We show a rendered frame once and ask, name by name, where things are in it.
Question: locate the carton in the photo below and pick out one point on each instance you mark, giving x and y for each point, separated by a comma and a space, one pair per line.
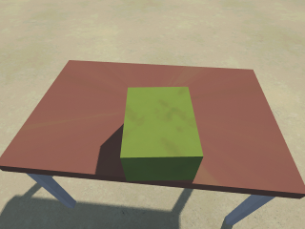
160, 139

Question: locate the table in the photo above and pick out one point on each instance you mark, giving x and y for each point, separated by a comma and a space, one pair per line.
76, 130

